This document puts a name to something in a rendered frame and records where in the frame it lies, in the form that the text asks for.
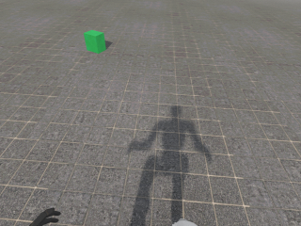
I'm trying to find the carton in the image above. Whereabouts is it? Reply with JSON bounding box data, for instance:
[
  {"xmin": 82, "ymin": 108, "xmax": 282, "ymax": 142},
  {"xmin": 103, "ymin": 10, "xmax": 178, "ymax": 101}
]
[{"xmin": 84, "ymin": 30, "xmax": 106, "ymax": 54}]

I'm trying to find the robot left hand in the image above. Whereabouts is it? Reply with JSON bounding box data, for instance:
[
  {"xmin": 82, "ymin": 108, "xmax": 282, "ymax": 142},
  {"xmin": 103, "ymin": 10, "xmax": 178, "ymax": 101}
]
[{"xmin": 29, "ymin": 207, "xmax": 61, "ymax": 226}]

